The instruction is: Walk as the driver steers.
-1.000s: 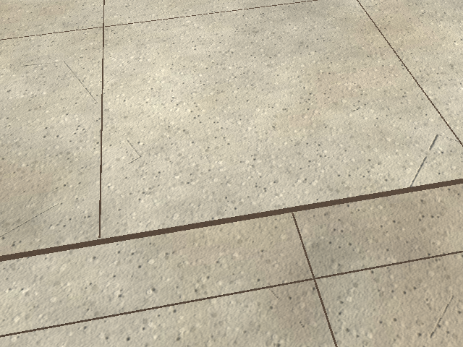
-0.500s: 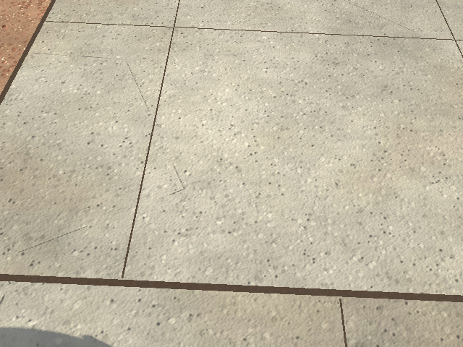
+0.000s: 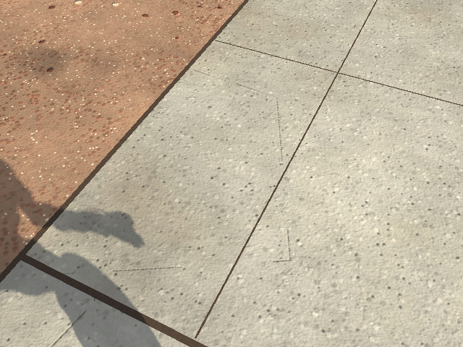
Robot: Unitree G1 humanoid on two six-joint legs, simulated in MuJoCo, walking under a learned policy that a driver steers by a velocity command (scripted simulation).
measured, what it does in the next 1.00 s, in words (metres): walks ahead: left foot, then right foot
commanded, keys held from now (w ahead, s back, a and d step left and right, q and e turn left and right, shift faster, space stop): w+q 0.12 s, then w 0.16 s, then w+e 0.72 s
